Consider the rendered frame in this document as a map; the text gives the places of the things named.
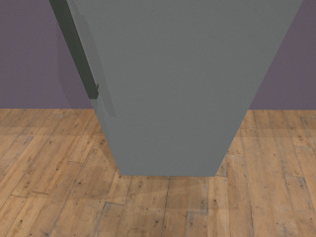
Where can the fridge door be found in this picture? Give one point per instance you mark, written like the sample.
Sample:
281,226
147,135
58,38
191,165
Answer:
177,77

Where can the handle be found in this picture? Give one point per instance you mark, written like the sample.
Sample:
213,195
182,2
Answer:
65,21

